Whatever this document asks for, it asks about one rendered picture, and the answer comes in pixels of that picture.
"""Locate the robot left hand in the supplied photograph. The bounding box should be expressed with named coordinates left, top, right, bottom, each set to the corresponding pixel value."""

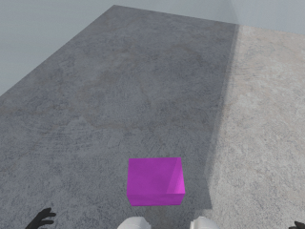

left=25, top=207, right=56, bottom=229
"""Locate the carton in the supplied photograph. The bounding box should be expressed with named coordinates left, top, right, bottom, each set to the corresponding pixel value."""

left=126, top=157, right=186, bottom=206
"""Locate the robot left thigh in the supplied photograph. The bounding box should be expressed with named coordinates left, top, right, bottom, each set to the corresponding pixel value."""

left=117, top=217, right=152, bottom=229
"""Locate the robot right thigh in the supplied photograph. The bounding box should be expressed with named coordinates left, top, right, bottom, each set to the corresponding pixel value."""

left=190, top=217, right=220, bottom=229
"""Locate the robot thigh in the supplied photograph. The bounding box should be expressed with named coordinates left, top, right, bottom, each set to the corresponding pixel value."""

left=190, top=217, right=220, bottom=229
left=117, top=217, right=152, bottom=229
